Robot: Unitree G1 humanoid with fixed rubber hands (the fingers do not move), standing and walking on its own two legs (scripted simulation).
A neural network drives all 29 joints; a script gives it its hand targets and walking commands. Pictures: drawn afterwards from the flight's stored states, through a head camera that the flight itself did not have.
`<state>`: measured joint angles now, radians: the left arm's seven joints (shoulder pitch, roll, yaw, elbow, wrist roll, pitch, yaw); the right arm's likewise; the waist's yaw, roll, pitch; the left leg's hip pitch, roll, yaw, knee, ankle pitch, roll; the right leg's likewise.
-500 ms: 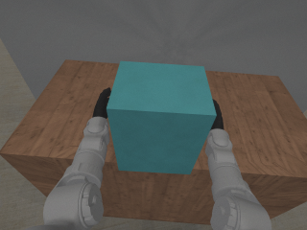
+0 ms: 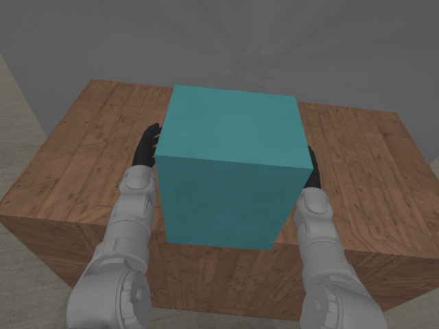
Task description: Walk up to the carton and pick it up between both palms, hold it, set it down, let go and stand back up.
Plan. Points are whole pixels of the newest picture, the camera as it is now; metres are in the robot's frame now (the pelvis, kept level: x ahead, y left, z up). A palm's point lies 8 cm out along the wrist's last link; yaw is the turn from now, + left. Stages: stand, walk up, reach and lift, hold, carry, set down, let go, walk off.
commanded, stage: reach and lift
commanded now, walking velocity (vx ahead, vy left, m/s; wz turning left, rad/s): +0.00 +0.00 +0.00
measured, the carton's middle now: (226, 175) +0.41 -0.01 +0.06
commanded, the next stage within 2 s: none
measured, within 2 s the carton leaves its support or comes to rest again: leaves its support in 0.30 s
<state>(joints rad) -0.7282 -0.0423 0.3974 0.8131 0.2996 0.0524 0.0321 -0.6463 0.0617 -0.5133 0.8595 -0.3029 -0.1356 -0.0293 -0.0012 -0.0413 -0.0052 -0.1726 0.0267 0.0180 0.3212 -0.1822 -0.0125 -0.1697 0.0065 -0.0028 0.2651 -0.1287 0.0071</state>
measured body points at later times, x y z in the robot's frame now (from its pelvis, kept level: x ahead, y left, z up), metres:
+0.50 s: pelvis -0.02 -0.01 +0.00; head -0.01 +0.02 +0.45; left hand +0.40 +0.15 +0.11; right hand +0.39 -0.17 +0.11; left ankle -0.01 +0.12 -0.75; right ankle +0.00 -0.12 -0.75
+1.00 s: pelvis -0.02 -0.01 +0.00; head -0.04 +0.02 +0.45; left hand +0.40 +0.14 +0.14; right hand +0.38 -0.18 +0.12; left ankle -0.01 +0.12 -0.75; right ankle +0.00 -0.12 -0.75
